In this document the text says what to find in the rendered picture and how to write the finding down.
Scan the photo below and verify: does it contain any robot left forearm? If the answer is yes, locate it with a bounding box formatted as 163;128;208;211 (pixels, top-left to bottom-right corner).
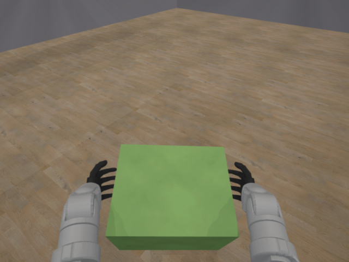
51;182;101;262

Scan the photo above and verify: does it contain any robot left hand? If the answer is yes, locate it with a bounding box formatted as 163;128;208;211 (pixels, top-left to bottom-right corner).
87;160;117;200

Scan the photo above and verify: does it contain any robot right hand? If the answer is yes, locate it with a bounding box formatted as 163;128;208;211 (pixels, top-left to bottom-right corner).
228;162;255;201

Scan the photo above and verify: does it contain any robot right forearm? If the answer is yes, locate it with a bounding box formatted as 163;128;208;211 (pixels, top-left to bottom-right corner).
241;183;299;262

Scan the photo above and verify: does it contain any carton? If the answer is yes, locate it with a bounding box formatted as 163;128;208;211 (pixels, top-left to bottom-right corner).
105;144;239;250

